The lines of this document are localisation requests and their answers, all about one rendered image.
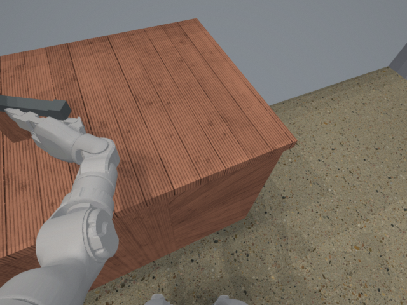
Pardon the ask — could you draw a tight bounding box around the robot left upper arm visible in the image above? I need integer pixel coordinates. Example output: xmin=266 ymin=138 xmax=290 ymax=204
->
xmin=0 ymin=207 xmax=119 ymax=305

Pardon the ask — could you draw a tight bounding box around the tap lever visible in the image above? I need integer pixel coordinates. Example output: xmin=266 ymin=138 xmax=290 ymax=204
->
xmin=0 ymin=95 xmax=72 ymax=121

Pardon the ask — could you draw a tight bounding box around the robot shin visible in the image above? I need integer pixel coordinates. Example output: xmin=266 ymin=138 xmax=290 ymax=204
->
xmin=151 ymin=294 xmax=165 ymax=300
xmin=215 ymin=295 xmax=229 ymax=304

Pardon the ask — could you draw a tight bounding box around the robot left shin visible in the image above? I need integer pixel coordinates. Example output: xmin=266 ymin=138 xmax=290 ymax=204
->
xmin=151 ymin=294 xmax=165 ymax=300

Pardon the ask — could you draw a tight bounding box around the robot right shin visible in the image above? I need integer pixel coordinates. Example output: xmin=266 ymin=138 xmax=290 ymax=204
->
xmin=215 ymin=295 xmax=229 ymax=304

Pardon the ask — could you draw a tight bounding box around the robot left hand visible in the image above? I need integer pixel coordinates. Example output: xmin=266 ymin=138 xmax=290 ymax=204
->
xmin=4 ymin=108 xmax=86 ymax=163

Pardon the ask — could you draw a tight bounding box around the left robot forearm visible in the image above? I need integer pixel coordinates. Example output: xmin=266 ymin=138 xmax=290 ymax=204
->
xmin=36 ymin=133 xmax=120 ymax=264

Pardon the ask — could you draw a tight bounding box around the counter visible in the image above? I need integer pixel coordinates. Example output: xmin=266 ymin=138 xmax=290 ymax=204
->
xmin=0 ymin=18 xmax=298 ymax=291

